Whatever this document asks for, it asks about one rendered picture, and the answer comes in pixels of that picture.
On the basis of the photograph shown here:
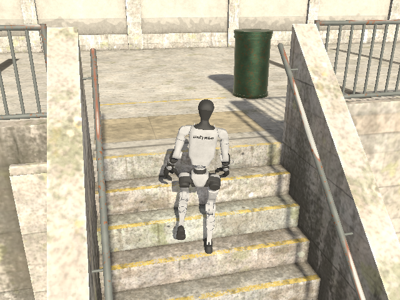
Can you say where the stairs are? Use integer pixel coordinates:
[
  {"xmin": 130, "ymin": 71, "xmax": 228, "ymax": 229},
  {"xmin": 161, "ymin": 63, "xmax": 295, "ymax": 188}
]
[{"xmin": 93, "ymin": 144, "xmax": 321, "ymax": 300}]

